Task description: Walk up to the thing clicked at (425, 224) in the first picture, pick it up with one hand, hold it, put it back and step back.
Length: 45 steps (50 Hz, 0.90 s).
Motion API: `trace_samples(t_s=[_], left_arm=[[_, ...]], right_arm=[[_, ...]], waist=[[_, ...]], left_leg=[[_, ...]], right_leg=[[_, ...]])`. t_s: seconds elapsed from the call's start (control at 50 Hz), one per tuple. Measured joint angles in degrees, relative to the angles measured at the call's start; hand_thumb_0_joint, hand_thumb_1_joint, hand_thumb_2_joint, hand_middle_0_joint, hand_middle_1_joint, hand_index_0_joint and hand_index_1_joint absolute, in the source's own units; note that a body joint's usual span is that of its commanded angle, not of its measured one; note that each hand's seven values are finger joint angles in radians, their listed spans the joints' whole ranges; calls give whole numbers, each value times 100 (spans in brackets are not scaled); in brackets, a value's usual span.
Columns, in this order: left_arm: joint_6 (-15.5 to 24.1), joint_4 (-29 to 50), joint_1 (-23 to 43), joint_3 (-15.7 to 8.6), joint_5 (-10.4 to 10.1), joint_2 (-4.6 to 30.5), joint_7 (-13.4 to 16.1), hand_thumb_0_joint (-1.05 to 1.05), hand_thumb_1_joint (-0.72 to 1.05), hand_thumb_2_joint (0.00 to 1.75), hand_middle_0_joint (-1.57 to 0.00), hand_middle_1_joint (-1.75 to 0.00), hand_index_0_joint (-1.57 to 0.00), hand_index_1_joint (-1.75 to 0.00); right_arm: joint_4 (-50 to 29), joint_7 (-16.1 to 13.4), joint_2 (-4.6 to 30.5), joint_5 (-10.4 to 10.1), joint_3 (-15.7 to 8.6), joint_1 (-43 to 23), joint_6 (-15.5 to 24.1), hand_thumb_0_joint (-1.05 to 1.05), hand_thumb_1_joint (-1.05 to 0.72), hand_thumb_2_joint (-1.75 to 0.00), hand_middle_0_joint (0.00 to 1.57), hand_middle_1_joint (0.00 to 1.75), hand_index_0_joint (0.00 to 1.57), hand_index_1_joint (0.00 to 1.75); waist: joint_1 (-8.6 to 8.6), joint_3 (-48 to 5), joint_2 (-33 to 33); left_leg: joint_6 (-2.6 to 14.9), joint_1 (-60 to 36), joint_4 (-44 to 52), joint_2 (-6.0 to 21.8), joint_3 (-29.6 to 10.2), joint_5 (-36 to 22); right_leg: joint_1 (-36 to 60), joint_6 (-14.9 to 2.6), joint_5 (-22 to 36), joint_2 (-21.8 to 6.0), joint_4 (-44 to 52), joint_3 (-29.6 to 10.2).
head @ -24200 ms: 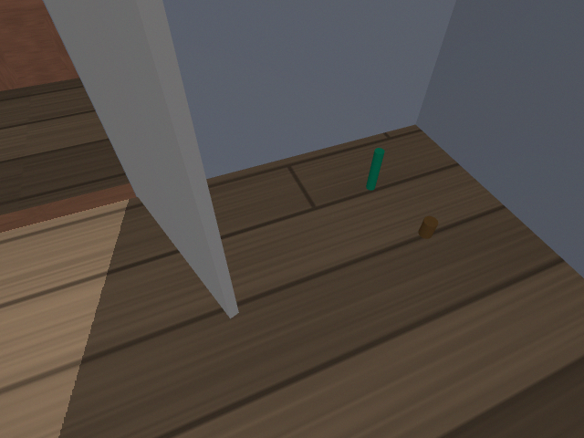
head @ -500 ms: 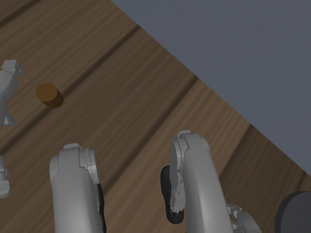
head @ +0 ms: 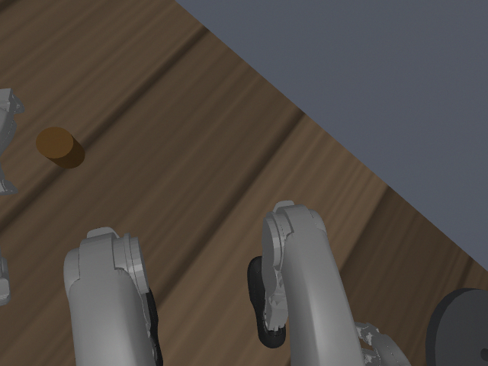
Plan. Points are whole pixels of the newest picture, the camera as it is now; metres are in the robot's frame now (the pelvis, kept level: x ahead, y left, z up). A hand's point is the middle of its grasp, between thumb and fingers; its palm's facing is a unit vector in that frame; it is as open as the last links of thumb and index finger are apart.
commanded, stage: approach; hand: left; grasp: from above
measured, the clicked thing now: (62, 149) +0.50 +0.29 -0.29
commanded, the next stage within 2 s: rest palm in 0.74 s
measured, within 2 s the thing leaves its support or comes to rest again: neither
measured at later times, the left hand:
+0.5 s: hand (46, 119) +0.50 +0.27 -0.16, palm faces -0.43 -0.06 -0.90, open 14.1 cm
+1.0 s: hand (27, 127) +0.49 +0.30 -0.17, palm faces -0.43 -0.06 -0.90, open 14.0 cm
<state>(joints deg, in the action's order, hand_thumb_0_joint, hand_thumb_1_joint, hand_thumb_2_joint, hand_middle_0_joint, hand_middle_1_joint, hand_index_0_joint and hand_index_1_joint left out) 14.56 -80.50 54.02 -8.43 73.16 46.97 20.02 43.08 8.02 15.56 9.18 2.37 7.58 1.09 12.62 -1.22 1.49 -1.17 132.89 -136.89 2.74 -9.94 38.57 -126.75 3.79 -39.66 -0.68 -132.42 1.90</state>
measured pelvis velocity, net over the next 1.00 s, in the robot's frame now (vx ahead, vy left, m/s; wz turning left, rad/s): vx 0.00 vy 0.00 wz -0.02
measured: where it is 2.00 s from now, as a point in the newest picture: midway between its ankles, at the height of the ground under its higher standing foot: (209, 330)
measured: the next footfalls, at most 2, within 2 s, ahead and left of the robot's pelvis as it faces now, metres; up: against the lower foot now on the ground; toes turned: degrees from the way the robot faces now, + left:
none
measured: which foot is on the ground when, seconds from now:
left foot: down 0.00-1.00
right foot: down 0.00-1.00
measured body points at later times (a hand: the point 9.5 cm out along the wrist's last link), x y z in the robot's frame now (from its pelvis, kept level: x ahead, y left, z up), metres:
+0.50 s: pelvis +0.00 +0.00 +0.00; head +0.25 +0.05 +0.37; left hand +0.52 +0.27 -0.11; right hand +0.02 -0.27 -0.10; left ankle +0.08 +0.14 -0.30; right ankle +0.10 -0.14 -0.30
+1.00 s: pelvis +0.00 +0.00 -0.01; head +0.25 +0.09 +0.36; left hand +0.51 +0.30 -0.12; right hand +0.06 -0.28 -0.10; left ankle +0.08 +0.14 -0.30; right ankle +0.10 -0.14 -0.30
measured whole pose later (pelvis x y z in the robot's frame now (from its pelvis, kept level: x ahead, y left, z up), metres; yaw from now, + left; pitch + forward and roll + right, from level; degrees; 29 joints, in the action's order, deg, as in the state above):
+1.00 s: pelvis +0.00 +0.00 -0.01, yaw -1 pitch +33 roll -10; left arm 9.7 -88.7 64.7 -2.9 74.4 47.6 21.4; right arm 40.5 8.1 16.6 9.1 5.7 6.3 2.5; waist 17.3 -0.4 1.8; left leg -0.6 135.0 -138.5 2.2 -10.7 37.7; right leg -127.9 3.5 -38.9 -0.5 -133.1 2.4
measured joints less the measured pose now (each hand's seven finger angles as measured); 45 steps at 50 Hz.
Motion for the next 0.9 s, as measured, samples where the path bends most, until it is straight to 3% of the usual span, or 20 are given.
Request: trace_samples(t_s=[0.1, 0.2, 0.34, 0.44, 0.56, 0.66, 0.78, 0.9], left_arm=[[-32, -137, 210, 294, 4, -64, 69, -1, -53, 99, -8, -104, -8, -103], [-155, -258, 544, 501, 112, -220, 240, -1, -53, 99, -8, -105, -9, -104], [-693, -460, 895, 325, 202, -396, 447, 0, -53, 99, -8, -104, -9, -103], [-1055, -558, 948, 260, -27, -363, 246, 0, -53, 99, -9, -103, -9, -103], [-964, -493, 635, 196, -374, -156, -249, 0, -53, 98, -8, -103, -9, -103], [-473, -249, 304, 127, -406, 51, -455, 0, -52, 97, -9, -105, -9, -103], [-71, 252, 159, 308, -228, 67, -244, 0, -52, 97, -9, -106, -10, -104], [-245, -201, 699, 530, 19, -5, 68, -1, -51, 101, -10, -105, -10, -104]], right_arm=[[30, 21, -13, 14, 43, 8, 76, 0, -91, -90, 20, 30, 20, 30], [9, 12, -31, 31, 93, 13, 158, 0, -91, -89, 20, 30, 20, 30], [-132, -3, -27, -10, 180, 103, 145, 0, -91, -89, 20, 30, 20, 30], [-200, 20, 11, -112, 278, 213, 104, 0, -91, -89, 20, 30, 20, 30], [-226, 36, 49, -194, 355, 307, 21, 0, -91, -89, 20, 30, 20, 30], [-203, 45, 65, -114, 366, 317, 3, 0, -91, -89, 20, 30, 20, 30], [-112, 49, 49, -27, 205, 241, 28, 0, -91, -89, 20, 30, 20, 30], [-113, 8, 66, -14, 186, -6, 92, 0, -91, -89, 20, 30, 20, 30]], waist=[[46, 13, 47], [198, 7, 67], [507, -49, -67], [587, -12, -194], [519, 126, -235], [345, 271, -115], [141, 263, 66], [243, 85, 104]], left_leg=[[-3, 50, -38, -11, -1, -23], [-3, 132, -66, -13, -13, -51], [8, 164, -18, 29, -2, -29], [13, 89, 35, 78, -5, 3], [9, 22, 21, 86, -30, 0], [-36, 52, -70, 31, -81, -49], [-56, 132, -172, -52, -89, -92], [4, 196, -161, -73, -62, -101]], right_leg=[[-49, -5, 17, 1, -42, -7], [-127, -19, 50, 12, -61, 0], [-188, -31, 71, 43, -1, -2], [-149, 22, 87, 82, 65, 1], [-101, 33, 107, 99, 51, 18], [-104, 17, 121, 76, -43, 46], [-122, 5, 93, 24, -155, 39], [-130, -33, 73, 2, -120, 32]])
